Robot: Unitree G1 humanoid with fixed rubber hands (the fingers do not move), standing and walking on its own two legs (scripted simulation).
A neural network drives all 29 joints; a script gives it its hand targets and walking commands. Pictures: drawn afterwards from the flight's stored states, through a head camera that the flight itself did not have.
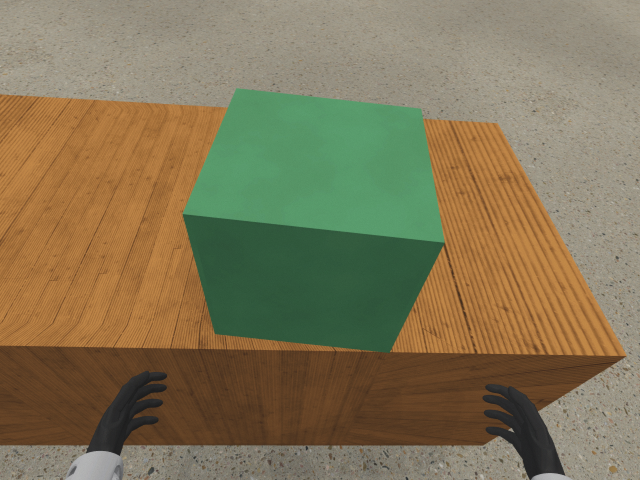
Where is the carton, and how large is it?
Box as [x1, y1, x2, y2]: [183, 88, 444, 352]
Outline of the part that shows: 236,88 183,211 185,225 214,332 218,334 389,352 444,242 421,110 419,108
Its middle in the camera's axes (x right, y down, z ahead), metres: +0.00 -0.02 +0.63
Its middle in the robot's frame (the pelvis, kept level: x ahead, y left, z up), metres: +0.50 +0.02 +0.00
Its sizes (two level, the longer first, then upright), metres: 0.292 0.277 0.287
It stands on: a pedestal, 0.63 m high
